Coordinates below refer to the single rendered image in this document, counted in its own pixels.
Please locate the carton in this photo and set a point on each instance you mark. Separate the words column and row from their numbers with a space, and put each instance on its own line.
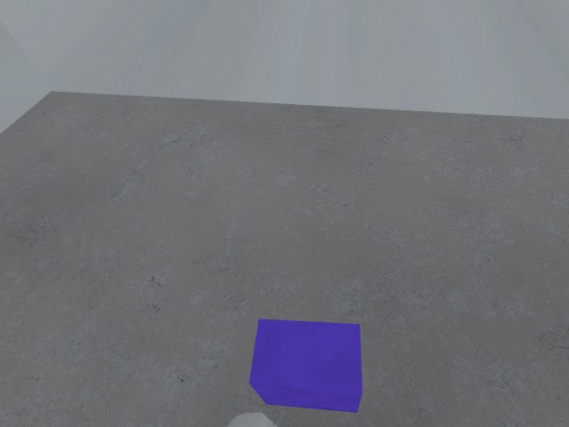
column 308, row 364

